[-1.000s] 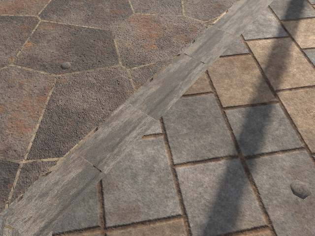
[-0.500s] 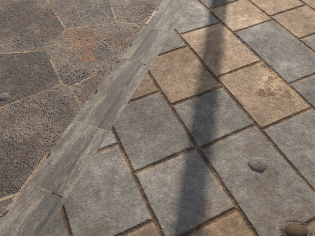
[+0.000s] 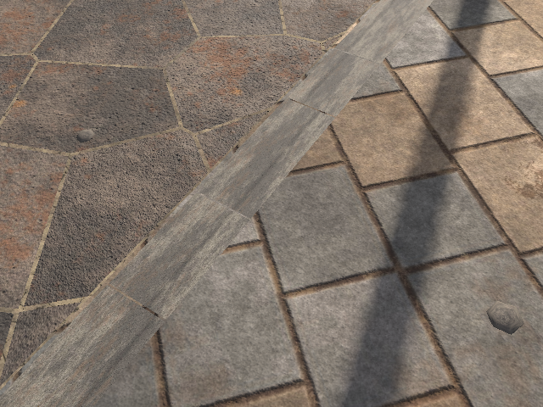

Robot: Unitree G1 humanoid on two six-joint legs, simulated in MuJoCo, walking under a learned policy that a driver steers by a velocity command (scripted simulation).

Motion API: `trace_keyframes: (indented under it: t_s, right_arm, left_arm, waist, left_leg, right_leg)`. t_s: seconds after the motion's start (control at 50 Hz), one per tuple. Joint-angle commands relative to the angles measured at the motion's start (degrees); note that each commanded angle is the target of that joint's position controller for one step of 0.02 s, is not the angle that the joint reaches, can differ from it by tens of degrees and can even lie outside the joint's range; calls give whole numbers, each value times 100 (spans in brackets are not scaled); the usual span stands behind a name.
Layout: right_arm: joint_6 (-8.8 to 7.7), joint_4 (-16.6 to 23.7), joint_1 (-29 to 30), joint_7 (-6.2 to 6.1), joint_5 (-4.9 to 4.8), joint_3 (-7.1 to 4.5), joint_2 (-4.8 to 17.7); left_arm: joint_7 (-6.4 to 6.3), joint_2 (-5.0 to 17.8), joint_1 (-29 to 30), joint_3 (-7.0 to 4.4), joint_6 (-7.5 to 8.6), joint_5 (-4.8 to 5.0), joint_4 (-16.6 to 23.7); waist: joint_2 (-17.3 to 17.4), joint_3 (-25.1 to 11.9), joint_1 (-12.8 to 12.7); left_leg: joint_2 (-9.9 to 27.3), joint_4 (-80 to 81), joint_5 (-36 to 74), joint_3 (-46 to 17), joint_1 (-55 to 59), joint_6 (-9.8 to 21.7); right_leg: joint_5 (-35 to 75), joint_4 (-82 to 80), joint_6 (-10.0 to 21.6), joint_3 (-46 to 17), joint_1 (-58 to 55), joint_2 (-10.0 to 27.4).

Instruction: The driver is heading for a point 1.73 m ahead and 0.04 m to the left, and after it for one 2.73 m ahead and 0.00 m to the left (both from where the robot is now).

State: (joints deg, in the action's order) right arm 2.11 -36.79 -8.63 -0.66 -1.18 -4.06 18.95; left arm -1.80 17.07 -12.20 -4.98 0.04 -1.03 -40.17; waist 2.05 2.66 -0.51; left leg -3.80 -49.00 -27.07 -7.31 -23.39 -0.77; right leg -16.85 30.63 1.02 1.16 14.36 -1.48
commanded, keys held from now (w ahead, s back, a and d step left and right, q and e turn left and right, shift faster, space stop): q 0.10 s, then w+q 0.16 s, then w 0.12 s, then w+e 0.62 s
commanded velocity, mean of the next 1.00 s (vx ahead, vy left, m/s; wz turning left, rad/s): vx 0.33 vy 0.00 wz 0.02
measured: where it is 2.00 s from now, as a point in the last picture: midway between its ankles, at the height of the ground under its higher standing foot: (259, 279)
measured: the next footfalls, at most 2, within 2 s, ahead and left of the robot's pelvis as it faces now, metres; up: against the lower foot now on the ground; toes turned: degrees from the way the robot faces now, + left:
left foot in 0.24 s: +0.02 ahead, +0.14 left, +0.00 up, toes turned +10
right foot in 0.76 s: +0.41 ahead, +0.01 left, +0.00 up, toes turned +5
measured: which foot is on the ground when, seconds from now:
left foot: up 0.00-0.22, down 0.24-0.76, up 0.78-1.00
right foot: down 0.00-0.22, up 0.24-0.74, down 0.76-1.00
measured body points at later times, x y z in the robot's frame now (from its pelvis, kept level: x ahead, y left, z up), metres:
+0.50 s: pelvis +0.07 +0.08 +0.02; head +0.09 +0.11 +0.47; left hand +0.18 +0.38 -0.09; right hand +0.18 -0.18 -0.08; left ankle -0.02 +0.14 -0.73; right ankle +0.23 -0.07 -0.66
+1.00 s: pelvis +0.37 +0.09 +0.01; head +0.40 +0.09 +0.46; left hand +0.46 +0.37 -0.10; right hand +0.54 -0.17 -0.07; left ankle +0.46 +0.27 -0.66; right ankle +0.37 +0.01 -0.73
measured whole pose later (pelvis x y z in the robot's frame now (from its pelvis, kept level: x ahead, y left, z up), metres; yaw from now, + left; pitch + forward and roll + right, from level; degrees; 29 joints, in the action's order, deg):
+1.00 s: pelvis +0.37 +0.09 +0.01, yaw -2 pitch +2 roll -2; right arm -5.8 -35.8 -10.2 0.0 1.1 -0.9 17.4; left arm 0.7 16.6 -17.4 -3.4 3.2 0.7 -41.7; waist 1.8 2.3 -1.9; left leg 6.0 -55.5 -14.1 -5.3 -36.9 -3.4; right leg -9.2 19.5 5.5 -4.4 11.5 -7.3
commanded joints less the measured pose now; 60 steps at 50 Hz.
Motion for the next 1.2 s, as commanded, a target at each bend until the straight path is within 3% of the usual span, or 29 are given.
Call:
trace_keyframes:
  t_s: [0.02,0.1,0.16,0.2,0.22,0.24,0.26,0.28,0.3,0.34,0.36,0.48,0.64,0.7,0.72,0.74,0.76,0.78,0.8,0.82,0.84,0.86,0.9,0.96,1.02,1.08,1.14,1.18,1.2]
  right_arm:
    - [13,417,-66,45,-34,-250,630]
    - [61,590,194,162,-35,-75,244]
    - [78,679,156,229,-77,-96,379]
    - [61,494,-380,230,-58,-152,427]
    - [34,259,-908,187,-62,-232,544]
    - [-17,93,-1590,134,-90,-355,849]
    - [-189,290,-1823,147,3,-493,1729]
    - [-391,350,-1659,183,134,-351,1257]
    - [-499,323,-1386,163,147,-215,899]
    - [-544,339,-976,103,84,-93,584]
    - [-543,342,-929,61,118,-58,562]
    - [-621,4,-1377,-20,132,-48,588]
    - [-593,-457,-1704,-3,97,-93,702]
    - [-520,-473,-1602,-79,101,-121,846]
    - [-467,-458,-1570,-123,125,-131,913]
    - [-418,-417,-1447,-160,130,-125,956]
    - [-454,-296,-1421,-194,197,-81,923]
    - [-592,-79,-2067,-70,283,176,109]
    - [-810,-117,-1622,17,144,147,477]
    - [-945,165,-905,94,-119,74,713]
    - [-1036,275,-616,92,-97,124,669]
    - [-1062,282,-500,71,54,106,620]
    - [-949,259,-738,71,166,77,585]
    - [-801,287,-735,47,245,167,337]
    - [-827,466,41,58,253,273,98]
    - [-878,565,479,94,100,208,253]
    - [-914,552,311,109,40,55,530]
    - [-945,411,-376,85,62,-83,669]
    - [-961,382,-1088,42,159,-174,951]
  left_arm:
    - [-78,747,339,-137,107,51,511]
    - [-86,963,405,-207,-38,72,454]
    - [4,1143,157,-270,-57,188,376]
    - [77,1093,257,-241,1,288,331]
    - [109,839,158,-170,35,250,273]
    - [164,426,281,-45,79,121,315]
    - [176,215,868,46,197,32,904]
    - [198,590,1185,-47,346,229,928]
    - [248,794,1100,-105,418,356,858]
    - [235,802,765,-132,470,140,554]
    - [249,739,688,-129,481,83,469]
    - [347,341,972,60,458,180,281]
    - [646,215,1782,230,555,275,578]
    - [684,408,1488,151,568,227,592]
    - [657,595,1010,54,544,221,501]
    - [597,832,154,-77,521,241,325]
    - [497,1120,-800,-196,459,256,187]
    - [461,1686,-1279,-321,458,244,142]
    - [416,1102,-1359,-192,445,274,107]
    - [364,994,-1042,-142,425,227,144]
    - [337,900,-681,-106,418,216,225]
    - [326,778,-358,-62,415,197,288]
    - [280,674,-12,-21,414,115,431]
    - [212,803,54,-55,437,177,381]
    - [154,954,-127,-114,405,238,289]
    - [126,1026,-561,-144,334,304,142]
    - [112,950,-609,-138,277,294,121]
    - [136,704,-619,-70,247,233,149]
    - [179,271,-706,82,265,158,237]
  waist:
    - [-616,-403,131]
    - [-972,-445,-82]
    - [-1103,-645,-208]
    - [-975,-581,100]
    - [-673,-635,247]
    - [338,-609,498]
    - [1700,-472,589]
    - [862,-367,728]
    - [745,-13,478]
    - [449,172,232]
    - [493,133,172]
    - [303,55,405]
    - [170,569,684]
    - [445,17,392]
    - [560,-402,127]
    - [503,-917,-356]
    - [225,-1498,-807]
    - [-1415,-2343,-367]
    - [-974,-2786,-714]
    - [-811,-1743,-745]
    - [-254,-1160,-532]
    - [18,-657,-268]
    - [-303,-373,119]
    - [-428,-140,250]
    - [-510,-76,-67]
    - [-626,-238,-289]
    - [-795,-336,-117]
    - [-808,-571,280]
    - [-230,-1236,584]
  left_leg:
    - [490,-1742,-596,101,-1072,-215]
    - [623,-443,120,719,-478,-334]
    - [524,607,361,1085,203,-129]
    - [302,1616,888,1376,1086,149]
    - [119,1881,788,1371,1860,294]
    - [762,2404,425,186,2718,656]
    - [2341,3410,-715,-3423,3069,1923]
    - [2666,3971,-1363,-3863,2728,2232]
    - [2511,4039,-1481,-3341,2421,1987]
    - [1959,3879,-347,-2163,2145,1510]
    - [1705,3959,144,-1703,1984,1366]
    - [1404,4086,2281,-210,2292,1088]
    - [1735,4106,3199,560,2772,1061]
    - [1747,3154,6333,873,3224,869]
    - [1693,2436,7489,979,3333,781]
    - [1543,1298,7906,1190,2959,616]
    - [1453,-198,6641,1191,1543,418]
    - [239,-2753,1264,962,-1116,-82]
    - [20,-3465,-270,-35,-1774,-24]
    - [387,-3362,141,-126,-2264,72]
    - [644,-2859,527,-36,-2146,142]
    - [785,-2314,693,54,-1912,109]
    - [945,-1870,849,109,-1311,-27]
    - [958,-869,1113,413,-979,-333]
    - [709,673,2539,549,-409,-428]
    - [481,1533,3199,379,-38,-448]
    - [535,1844,2698,175,191,-242]
    - [569,2077,2223,294,1176,56]
    - [1417,2174,1646,-512,2333,411]
  right_leg:
    - [2813,-1059,1408,-1808,-789,2225]
    - [2907,-991,1092,-592,-756,1623]
    - [913,-1208,1026,-475,-581,1745]
    - [-493,-989,808,-286,-32,1674]
    - [-1032,-412,608,14,477,1449]
    - [-1404,1327,188,629,1518,1023]
    - [-2217,3067,-200,343,3663,-26]
    - [-1945,3695,-104,-580,3957,260]
    - [-1271,3608,45,-642,3910,474]
    - [-143,3102,-9,-543,3533,705]
    - [313,2922,-72,-488,3190,715]
    - [1857,1467,-323,-176,2880,596]
    - [1926,109,73,56,2714,351]
    - [1292,40,413,409,1947,-96]
    - [1072,101,549,545,1350,-318]
    - [1306,-116,741,590,132,-487]
    - [1379,-22,1054,-350,-1792,113]
    - [289,-164,2314,-3699,-4132,1869]
    - [-356,-1083,2345,-4879,-4351,2059]
    - [-331,-1314,2000,-3958,-3609,1885]
    - [38,-1431,1820,-3339,-2653,1650]
    - [654,-1569,1720,-2899,-1763,1401]
    - [1321,-1874,1745,-2432,-694,1103]
    - [1939,-2021,1727,-1784,344,873]
    - [1466,-1878,1353,-1340,835,448]
    - [858,-1601,1122,-1711,475,586]
    - [455,-978,879,-2267,-92,846]
    - [544,-161,618,-2237,-5,612]
    - [10,1363,396,-1815,423,227]
Keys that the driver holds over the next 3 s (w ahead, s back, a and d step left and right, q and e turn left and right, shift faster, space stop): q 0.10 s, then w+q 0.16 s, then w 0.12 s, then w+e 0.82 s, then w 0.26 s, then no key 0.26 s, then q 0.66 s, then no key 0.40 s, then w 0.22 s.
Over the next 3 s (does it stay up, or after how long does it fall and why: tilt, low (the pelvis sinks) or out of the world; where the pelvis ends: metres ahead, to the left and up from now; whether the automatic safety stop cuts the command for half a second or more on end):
stays up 0.81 0.09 0.00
